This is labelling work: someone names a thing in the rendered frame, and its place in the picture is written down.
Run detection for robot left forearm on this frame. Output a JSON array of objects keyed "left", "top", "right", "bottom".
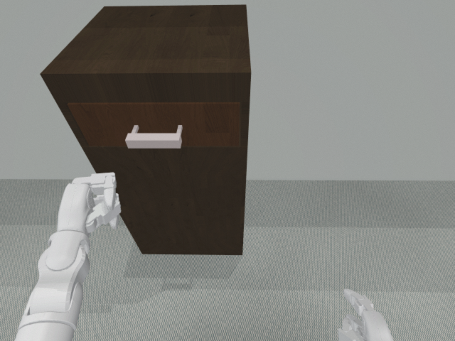
[{"left": 14, "top": 230, "right": 90, "bottom": 341}]

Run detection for left robot hand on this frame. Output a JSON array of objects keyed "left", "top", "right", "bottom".
[{"left": 57, "top": 173, "right": 121, "bottom": 238}]

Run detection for right robot hand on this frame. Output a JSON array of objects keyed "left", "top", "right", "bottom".
[{"left": 338, "top": 288, "right": 393, "bottom": 341}]

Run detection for drawer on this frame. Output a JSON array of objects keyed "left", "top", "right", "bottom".
[{"left": 68, "top": 102, "right": 240, "bottom": 146}]

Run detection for handle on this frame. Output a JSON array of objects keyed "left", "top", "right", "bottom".
[{"left": 125, "top": 125, "right": 183, "bottom": 148}]

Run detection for cabinet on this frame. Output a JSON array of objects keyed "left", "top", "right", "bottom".
[{"left": 40, "top": 4, "right": 251, "bottom": 255}]

